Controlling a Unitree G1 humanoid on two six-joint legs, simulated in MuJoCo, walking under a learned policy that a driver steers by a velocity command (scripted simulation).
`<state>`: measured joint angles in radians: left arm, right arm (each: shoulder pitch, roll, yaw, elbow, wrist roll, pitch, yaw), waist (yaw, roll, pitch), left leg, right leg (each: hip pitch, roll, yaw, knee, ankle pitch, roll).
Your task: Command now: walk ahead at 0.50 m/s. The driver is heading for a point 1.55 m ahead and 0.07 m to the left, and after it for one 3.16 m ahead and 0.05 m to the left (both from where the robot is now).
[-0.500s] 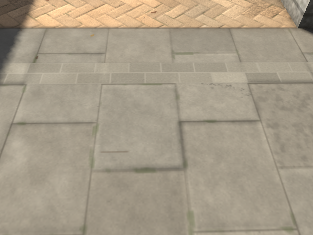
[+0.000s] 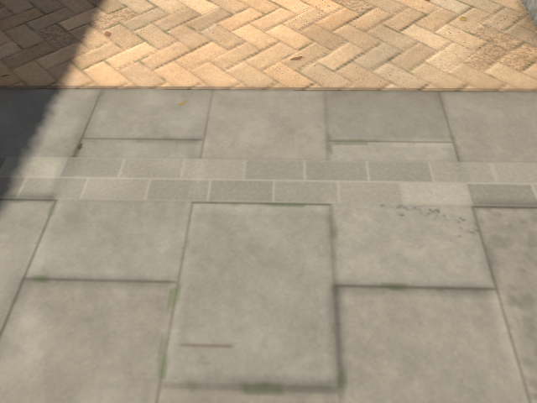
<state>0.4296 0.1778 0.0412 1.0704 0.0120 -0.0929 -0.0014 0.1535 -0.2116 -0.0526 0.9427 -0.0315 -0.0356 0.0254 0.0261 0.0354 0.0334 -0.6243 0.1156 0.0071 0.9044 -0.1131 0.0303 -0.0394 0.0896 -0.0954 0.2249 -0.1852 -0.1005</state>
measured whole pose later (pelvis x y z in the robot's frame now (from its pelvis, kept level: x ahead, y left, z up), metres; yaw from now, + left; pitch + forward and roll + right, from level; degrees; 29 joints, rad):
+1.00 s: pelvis +0.54 +0.01 +0.00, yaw +0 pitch -1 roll +0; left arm 0.27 0.21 0.06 1.01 0.01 -0.08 0.00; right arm 0.28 -0.21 -0.06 0.99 -0.03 -0.06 0.01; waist -0.01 0.03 0.05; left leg -0.46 0.06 0.00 1.12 -0.28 0.07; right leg -0.20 0.06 -0.11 0.37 -0.16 -0.10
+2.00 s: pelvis +1.08 +0.02 -0.02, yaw +0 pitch +0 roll +1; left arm 0.07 0.20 0.05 0.89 0.03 -0.08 -0.01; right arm 0.41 -0.19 -0.04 1.06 0.00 -0.08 -0.01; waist -0.03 0.01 0.06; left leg -0.14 -0.03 0.03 0.96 -0.43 0.07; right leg -0.41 0.02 -0.11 0.56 -0.15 -0.10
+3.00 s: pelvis +1.47 +0.05 -0.01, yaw +0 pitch -1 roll +1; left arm 0.24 0.15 0.01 1.08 0.01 -0.01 0.04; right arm 0.28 -0.16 0.00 1.05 -0.01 -0.03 -0.02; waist -0.02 0.00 0.01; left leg -0.16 -0.05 0.11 0.40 -0.22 0.07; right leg -0.22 -0.02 -0.02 0.45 -0.21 0.00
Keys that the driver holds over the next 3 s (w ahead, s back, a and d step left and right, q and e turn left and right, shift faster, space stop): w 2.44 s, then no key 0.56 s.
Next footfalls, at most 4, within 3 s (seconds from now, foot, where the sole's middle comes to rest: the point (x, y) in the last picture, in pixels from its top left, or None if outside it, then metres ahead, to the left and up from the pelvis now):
0.24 left None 0.30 0.12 -0.78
0.82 right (316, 363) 0.61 -0.06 -0.78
1.38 left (251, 264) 0.91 0.13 -0.78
1.94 right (310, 189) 1.21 -0.06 -0.78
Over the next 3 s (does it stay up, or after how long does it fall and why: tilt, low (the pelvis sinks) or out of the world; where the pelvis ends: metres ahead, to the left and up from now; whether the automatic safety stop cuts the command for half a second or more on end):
stays up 1.47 0.05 -0.01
